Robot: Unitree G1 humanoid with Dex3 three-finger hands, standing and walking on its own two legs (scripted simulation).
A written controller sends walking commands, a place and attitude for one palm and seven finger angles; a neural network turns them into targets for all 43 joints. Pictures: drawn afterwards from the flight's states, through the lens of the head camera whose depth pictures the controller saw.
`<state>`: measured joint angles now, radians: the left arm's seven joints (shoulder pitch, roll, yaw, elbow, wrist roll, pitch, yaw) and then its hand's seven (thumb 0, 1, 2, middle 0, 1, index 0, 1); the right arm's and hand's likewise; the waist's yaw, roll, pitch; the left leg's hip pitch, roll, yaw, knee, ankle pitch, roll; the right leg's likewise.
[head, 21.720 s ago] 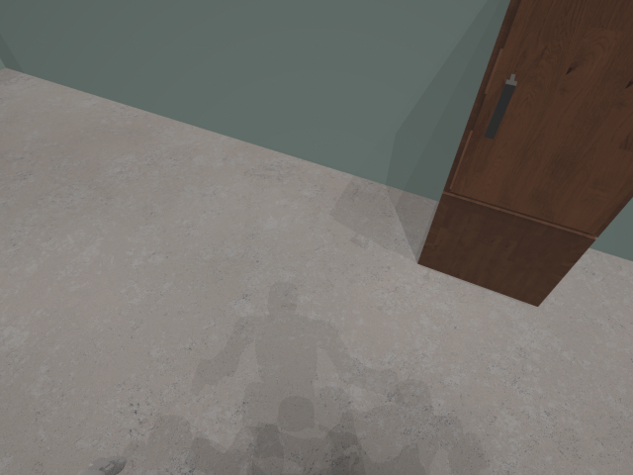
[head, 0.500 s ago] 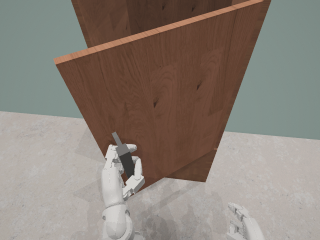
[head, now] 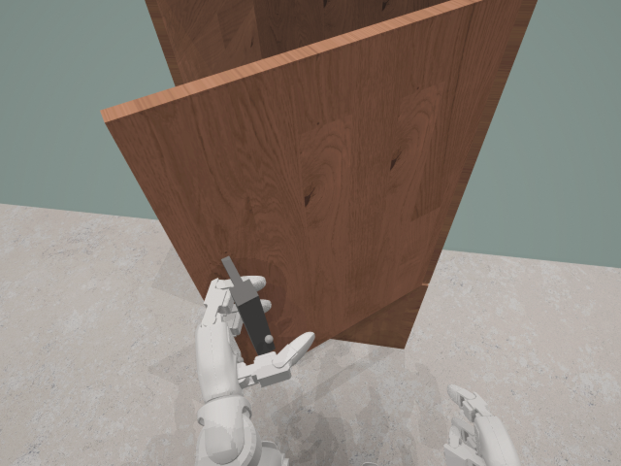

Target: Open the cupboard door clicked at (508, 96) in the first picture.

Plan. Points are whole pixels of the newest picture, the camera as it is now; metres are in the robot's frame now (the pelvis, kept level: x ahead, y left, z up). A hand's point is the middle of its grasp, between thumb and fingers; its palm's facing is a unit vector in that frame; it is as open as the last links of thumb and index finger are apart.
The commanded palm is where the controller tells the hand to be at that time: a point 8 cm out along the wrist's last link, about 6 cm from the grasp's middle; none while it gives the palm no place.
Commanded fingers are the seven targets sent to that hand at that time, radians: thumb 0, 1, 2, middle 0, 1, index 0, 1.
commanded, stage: open thumb and fingers to let go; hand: left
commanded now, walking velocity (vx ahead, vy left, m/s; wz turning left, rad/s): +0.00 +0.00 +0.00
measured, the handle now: (247, 308) +0.30 +0.09 +0.06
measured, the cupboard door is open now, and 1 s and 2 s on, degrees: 40 42 42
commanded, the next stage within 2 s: slide the hand sideways off the handle in 0.42 s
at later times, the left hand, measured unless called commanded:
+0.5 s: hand (266, 336) +0.27 +0.06 +0.06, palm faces +0.18 -0.98 -0.01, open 14.8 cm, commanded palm +0.22 +0.10 +0.05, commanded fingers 0.00 -0.50 0.30 -0.15 -0.30 -0.15 -0.30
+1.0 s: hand (260, 381) +0.22 +0.07 +0.05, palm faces -0.22 -0.98 +0.01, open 16.2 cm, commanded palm +0.20 +0.13 +0.05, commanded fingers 0.00 -0.50 0.30 -0.15 -0.30 -0.15 -0.30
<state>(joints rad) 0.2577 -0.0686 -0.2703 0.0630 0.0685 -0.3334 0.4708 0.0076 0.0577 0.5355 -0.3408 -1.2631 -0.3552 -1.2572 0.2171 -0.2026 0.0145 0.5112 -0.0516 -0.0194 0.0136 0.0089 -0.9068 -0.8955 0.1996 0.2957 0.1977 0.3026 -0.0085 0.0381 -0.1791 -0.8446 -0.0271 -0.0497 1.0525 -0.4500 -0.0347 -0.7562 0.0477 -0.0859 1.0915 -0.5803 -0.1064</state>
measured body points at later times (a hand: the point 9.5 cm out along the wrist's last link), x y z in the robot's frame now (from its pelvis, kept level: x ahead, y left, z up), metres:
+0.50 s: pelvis +0.00 +0.02 +0.00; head +0.03 +0.00 +0.45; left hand +0.25 +0.12 +0.06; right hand +0.18 -0.19 -0.09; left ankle +0.04 +0.14 -0.66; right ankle -0.02 -0.05 -0.66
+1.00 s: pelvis -0.01 +0.04 -0.01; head +0.04 +0.03 +0.44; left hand +0.22 +0.12 +0.06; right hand +0.16 -0.18 -0.09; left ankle +0.04 +0.14 -0.66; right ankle -0.02 -0.05 -0.66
